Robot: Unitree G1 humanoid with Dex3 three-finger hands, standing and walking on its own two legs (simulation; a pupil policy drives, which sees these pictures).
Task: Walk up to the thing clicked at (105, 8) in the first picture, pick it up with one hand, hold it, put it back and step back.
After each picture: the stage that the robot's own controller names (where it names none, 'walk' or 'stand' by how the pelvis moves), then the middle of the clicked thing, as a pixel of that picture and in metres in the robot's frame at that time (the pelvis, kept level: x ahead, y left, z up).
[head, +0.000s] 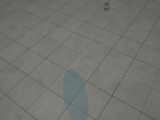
stand; (106, 7) +2.15 -0.33 -0.72
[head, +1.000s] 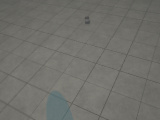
walk; (87, 20) +2.02 +0.10 -0.70
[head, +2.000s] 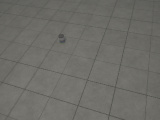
walk; (61, 39) +1.40 +0.35 -0.72
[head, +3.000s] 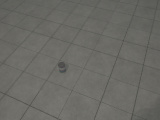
walk; (62, 68) +0.92 +0.28 -0.71
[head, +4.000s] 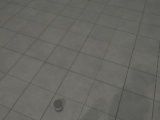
walk; (58, 106) +0.54 +0.21 -0.69
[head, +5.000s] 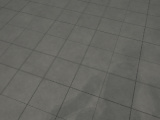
stand; out of the picture +0.31 +0.18 -0.70
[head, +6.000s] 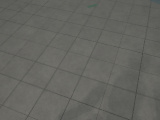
stand; out of the picture +0.29 +0.20 -0.72
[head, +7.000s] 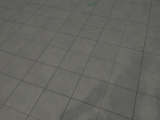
stand; out of the picture +0.29 +0.20 -0.73
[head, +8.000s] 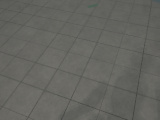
stand; out of the picture +0.28 +0.20 -0.73
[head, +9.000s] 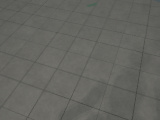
stand; out of the picture +0.28 +0.20 -0.73
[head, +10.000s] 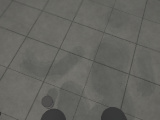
go down; (48, 102) +0.33 +0.19 -0.53
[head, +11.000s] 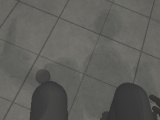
go down; (44, 79) +0.38 +0.20 -0.33
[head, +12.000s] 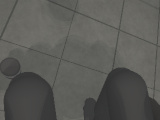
close in; (11, 69) +0.37 +0.23 -0.25
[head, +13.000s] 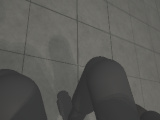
close; out of the picture +0.37 +0.24 -0.22
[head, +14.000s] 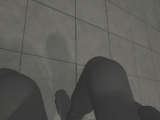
close; out of the picture +0.36 +0.25 -0.22
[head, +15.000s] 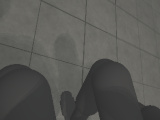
lift; out of the picture +0.34 +0.23 -0.21
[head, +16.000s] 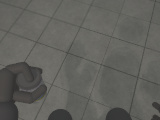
lift; (33, 86) +0.31 +0.18 +0.00
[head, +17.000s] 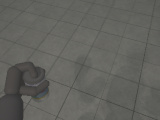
hold; (37, 85) +0.33 +0.18 +0.02
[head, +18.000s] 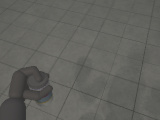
hold; (41, 89) +0.32 +0.17 +0.01
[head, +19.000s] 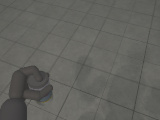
hold; (41, 88) +0.32 +0.17 +0.01
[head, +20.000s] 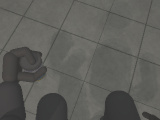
crouch; (34, 68) +0.38 +0.18 -0.08
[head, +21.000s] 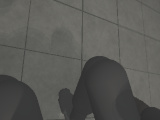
lower; out of the picture +0.40 +0.26 -0.22
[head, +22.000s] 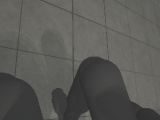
lower; out of the picture +0.40 +0.27 -0.23
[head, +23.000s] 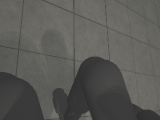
lower; out of the picture +0.40 +0.27 -0.23
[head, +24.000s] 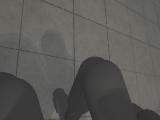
lower; out of the picture +0.40 +0.27 -0.22
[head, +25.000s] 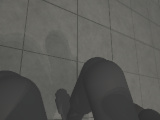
loosen; out of the picture +0.39 +0.26 -0.22
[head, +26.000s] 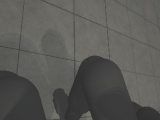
withdraw; out of the picture +0.38 +0.25 -0.22
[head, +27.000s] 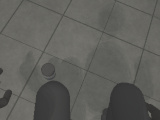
walk; (49, 72) +0.41 +0.19 -0.36
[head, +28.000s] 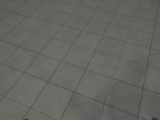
stand; out of the picture +0.33 +0.16 -0.66
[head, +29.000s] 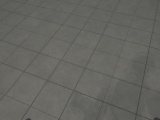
stand; out of the picture +0.34 +0.18 -0.67
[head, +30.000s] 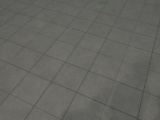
stand; out of the picture +0.34 +0.16 -0.70
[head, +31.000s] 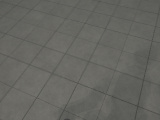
walk; out of the picture +0.38 +0.16 -0.71
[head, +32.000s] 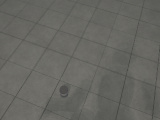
walk; (63, 92) +0.56 +0.14 -0.71
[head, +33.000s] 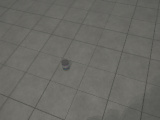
walk; (65, 65) +0.87 +0.25 -0.70
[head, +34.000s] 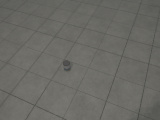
stand; (66, 66) +0.94 +0.19 -0.70
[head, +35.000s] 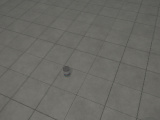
stand; (66, 72) +0.96 +0.21 -0.72
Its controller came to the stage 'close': yes
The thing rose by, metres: 0.72
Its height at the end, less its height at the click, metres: +0.00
